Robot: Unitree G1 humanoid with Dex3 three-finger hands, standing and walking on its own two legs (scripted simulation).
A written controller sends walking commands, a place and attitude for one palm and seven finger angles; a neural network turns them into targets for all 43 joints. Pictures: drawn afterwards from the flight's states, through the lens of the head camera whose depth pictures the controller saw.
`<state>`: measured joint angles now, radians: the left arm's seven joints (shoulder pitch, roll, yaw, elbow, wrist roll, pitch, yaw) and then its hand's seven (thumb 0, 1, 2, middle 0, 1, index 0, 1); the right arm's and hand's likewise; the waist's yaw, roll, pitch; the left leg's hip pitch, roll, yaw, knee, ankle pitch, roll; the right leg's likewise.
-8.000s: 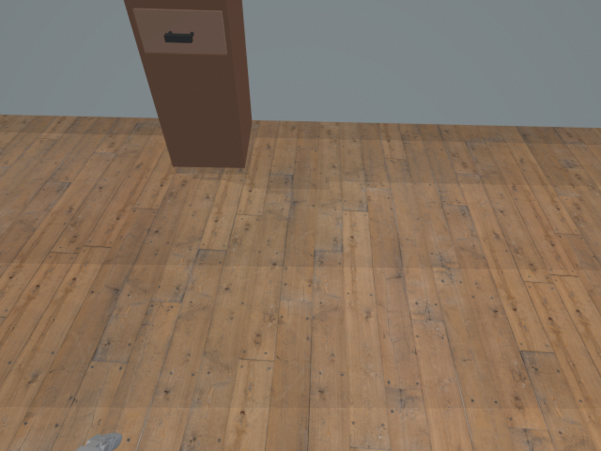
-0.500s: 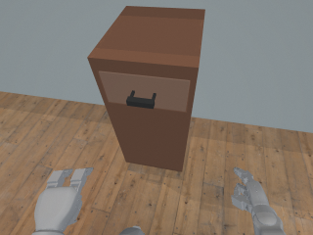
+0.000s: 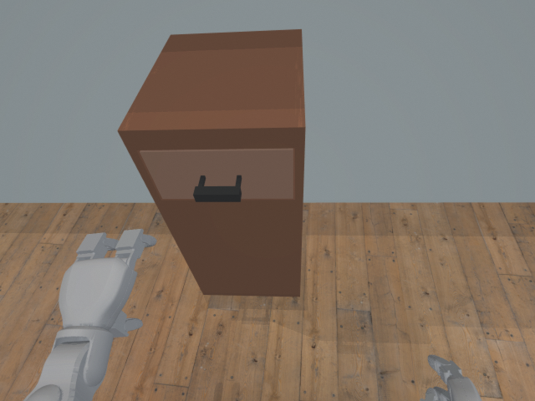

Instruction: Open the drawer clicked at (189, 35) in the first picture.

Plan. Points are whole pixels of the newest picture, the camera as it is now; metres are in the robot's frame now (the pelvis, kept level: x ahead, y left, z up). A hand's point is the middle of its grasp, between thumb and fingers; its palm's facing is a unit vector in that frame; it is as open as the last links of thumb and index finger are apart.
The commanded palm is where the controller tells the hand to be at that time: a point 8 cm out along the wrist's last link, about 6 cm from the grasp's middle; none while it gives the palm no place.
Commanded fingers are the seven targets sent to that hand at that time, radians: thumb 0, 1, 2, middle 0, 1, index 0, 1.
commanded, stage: raise the hand with hooked fingers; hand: left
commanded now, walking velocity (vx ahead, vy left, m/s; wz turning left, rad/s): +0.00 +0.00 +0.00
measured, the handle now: (219, 186) +0.56 +0.18 -0.06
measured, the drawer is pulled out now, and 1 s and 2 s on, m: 0.00 0.00 0.00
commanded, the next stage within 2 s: move the hooked fingers above the handle in 0.84 s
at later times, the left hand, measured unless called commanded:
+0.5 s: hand (92, 232) +0.31 +0.28 +0.10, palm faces +0.04 -0.06 -1.00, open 13.9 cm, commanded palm +0.28 +0.28 +0.15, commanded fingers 0.00 -0.50 0.30 -0.30 -1.20 -0.30 -1.20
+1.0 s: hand (111, 239) +0.31 +0.26 +0.09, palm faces +0.02 -0.08 -1.00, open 13.9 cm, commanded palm +0.30 +0.26 +0.15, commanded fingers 0.00 -0.50 0.30 -0.30 -1.20 -0.30 -1.20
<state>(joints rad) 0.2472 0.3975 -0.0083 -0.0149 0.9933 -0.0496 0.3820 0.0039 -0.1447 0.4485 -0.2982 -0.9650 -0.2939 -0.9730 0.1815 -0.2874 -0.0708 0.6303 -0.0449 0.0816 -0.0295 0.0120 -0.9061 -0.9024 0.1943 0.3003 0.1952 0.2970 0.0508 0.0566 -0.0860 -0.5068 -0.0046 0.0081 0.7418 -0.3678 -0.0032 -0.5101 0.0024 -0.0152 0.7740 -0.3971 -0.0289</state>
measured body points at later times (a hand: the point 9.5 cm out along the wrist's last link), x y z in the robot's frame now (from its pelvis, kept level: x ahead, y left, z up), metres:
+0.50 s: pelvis +0.00 +0.03 +0.02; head +0.02 +0.01 +0.47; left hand +0.30 +0.28 +0.16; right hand +0.21 -0.17 -0.08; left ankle +0.00 +0.13 -0.71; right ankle -0.01 -0.10 -0.71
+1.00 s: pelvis +0.01 +0.01 +0.02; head +0.03 -0.02 +0.47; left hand +0.30 +0.26 +0.15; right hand +0.19 -0.21 -0.09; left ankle +0.00 +0.13 -0.71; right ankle -0.01 -0.10 -0.71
